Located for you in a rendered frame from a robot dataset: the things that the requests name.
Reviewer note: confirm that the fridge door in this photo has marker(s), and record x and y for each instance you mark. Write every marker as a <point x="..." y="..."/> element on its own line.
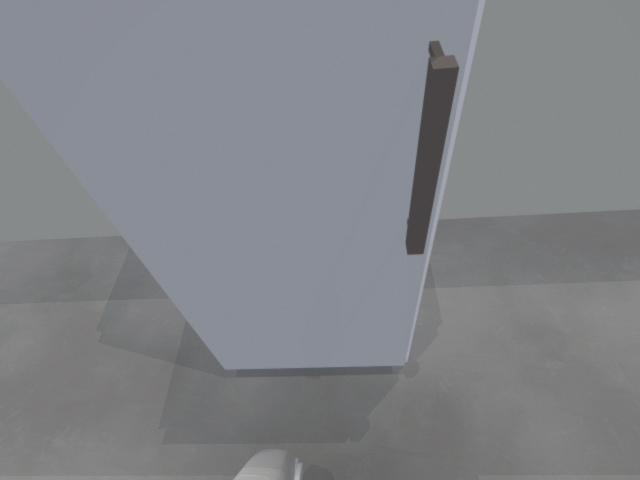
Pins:
<point x="258" y="156"/>

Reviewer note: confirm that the robot left thigh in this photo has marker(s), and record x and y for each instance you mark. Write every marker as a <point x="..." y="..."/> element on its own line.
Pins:
<point x="272" y="464"/>

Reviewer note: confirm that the handle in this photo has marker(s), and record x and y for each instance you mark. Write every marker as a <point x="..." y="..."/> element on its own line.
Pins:
<point x="440" y="86"/>

